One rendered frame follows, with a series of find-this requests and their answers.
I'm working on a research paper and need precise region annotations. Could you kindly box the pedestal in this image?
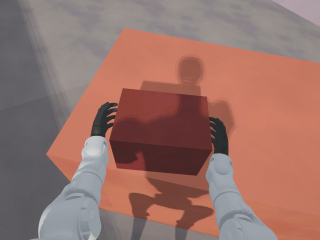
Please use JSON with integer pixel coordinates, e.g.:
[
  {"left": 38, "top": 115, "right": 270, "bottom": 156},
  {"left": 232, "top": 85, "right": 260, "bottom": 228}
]
[{"left": 46, "top": 28, "right": 320, "bottom": 240}]

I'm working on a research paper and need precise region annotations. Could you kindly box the robot right forearm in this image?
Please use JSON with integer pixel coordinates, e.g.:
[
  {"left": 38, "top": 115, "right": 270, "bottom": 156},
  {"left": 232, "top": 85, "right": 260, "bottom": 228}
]
[{"left": 205, "top": 153, "right": 267, "bottom": 231}]

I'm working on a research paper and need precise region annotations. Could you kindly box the right robot upper arm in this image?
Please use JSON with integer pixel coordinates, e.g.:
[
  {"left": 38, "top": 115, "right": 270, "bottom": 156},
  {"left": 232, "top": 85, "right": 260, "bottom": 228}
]
[{"left": 219, "top": 218, "right": 278, "bottom": 240}]

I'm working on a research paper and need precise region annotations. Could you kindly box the robot right hand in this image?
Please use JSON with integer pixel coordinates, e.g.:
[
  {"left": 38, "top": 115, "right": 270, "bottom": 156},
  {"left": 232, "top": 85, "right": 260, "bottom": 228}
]
[{"left": 209, "top": 117, "right": 229, "bottom": 156}]

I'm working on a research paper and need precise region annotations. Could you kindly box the left robot upper arm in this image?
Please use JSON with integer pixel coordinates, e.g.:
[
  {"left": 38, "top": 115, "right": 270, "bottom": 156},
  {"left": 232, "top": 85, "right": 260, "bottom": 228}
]
[{"left": 30, "top": 196, "right": 102, "bottom": 240}]

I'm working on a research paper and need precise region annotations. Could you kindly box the carton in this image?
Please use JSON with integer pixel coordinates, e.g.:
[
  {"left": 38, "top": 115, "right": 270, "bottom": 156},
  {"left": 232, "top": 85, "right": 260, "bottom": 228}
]
[{"left": 109, "top": 88, "right": 213, "bottom": 176}]

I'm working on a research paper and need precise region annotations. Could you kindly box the robot left forearm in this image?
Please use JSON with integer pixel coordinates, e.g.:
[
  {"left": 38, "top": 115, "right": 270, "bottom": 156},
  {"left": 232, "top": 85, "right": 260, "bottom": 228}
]
[{"left": 38, "top": 135, "right": 109, "bottom": 238}]

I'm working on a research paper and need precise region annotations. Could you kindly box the robot left hand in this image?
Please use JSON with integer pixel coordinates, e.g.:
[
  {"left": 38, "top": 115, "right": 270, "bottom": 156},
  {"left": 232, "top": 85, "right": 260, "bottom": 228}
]
[{"left": 90, "top": 102, "right": 118, "bottom": 138}]

